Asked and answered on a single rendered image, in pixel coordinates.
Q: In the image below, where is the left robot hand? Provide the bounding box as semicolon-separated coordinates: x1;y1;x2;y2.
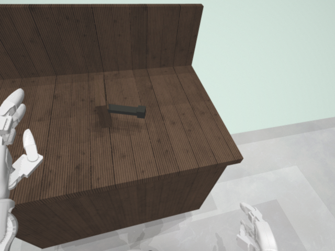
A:
0;88;43;199

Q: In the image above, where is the robot left forearm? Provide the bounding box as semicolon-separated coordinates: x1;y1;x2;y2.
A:
0;199;18;251

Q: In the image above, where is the tap lever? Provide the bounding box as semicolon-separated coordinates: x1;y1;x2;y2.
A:
108;104;146;119

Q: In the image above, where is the counter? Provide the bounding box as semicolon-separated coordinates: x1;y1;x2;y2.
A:
0;4;243;249

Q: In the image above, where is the right robot hand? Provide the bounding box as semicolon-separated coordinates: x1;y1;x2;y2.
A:
237;202;278;251

